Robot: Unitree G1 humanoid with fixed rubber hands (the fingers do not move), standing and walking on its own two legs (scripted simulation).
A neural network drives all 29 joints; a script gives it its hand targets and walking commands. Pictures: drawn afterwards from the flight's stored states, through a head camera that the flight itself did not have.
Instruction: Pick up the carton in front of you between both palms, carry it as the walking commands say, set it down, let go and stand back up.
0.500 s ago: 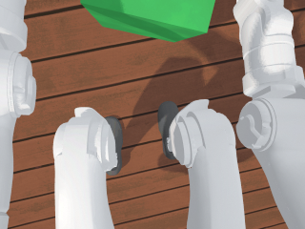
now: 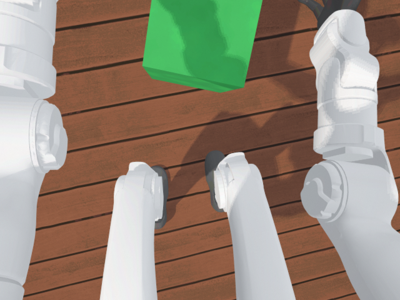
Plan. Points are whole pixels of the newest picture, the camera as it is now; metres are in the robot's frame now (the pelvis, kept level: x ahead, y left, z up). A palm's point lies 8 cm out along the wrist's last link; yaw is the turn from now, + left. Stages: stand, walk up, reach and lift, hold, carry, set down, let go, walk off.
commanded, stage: set down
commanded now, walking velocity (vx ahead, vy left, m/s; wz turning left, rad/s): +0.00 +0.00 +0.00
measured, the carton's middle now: (197, 41) +0.55 -0.04 -0.38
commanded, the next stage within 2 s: let go in 0.34 s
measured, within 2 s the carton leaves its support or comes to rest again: neither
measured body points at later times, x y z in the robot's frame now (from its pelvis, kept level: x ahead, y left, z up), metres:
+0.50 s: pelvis +0.02 -0.01 +0.14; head +0.35 +0.00 +0.45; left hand +0.60 +0.17 +0.03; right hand +0.52 -0.22 +0.03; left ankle +0.07 +0.09 -0.47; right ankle +0.11 -0.12 -0.47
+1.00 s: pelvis +0.08 -0.03 +0.23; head +0.25 -0.01 +0.65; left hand +0.42 +0.19 +0.12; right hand +0.37 -0.26 +0.14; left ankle +0.07 +0.09 -0.47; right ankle +0.11 -0.12 -0.47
